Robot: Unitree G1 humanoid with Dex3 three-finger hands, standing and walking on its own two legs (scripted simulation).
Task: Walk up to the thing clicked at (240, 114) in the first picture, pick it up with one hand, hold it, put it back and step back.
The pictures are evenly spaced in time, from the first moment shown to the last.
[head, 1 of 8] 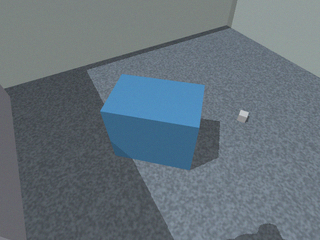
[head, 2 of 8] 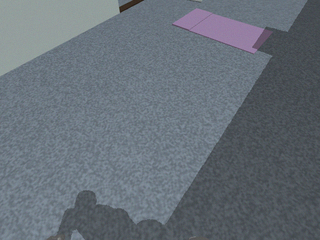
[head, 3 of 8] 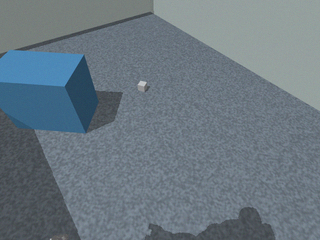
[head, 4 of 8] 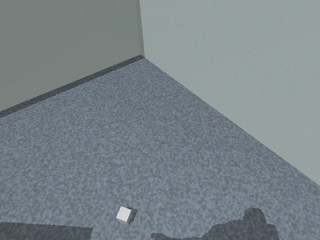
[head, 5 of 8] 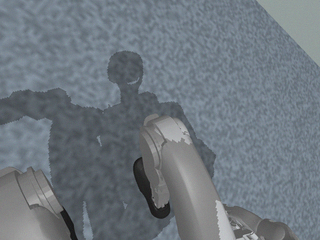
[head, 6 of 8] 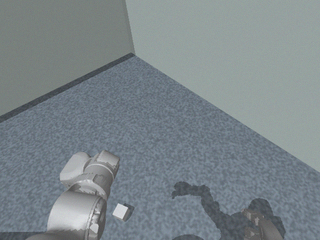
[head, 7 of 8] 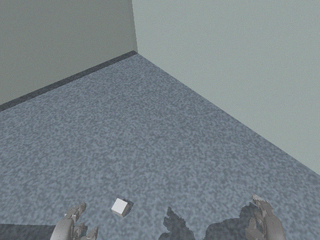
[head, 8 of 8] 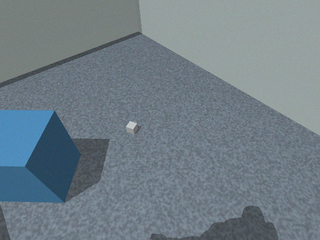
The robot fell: no
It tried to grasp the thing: yes
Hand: left
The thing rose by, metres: 0.01
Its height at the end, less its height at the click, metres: +0.00
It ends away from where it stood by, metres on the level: 0.02
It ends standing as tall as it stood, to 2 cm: yes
